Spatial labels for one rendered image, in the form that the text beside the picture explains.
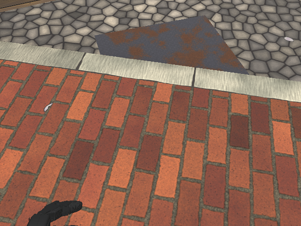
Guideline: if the left robot hand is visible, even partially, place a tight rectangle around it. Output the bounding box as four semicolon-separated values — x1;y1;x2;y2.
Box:
26;201;83;226

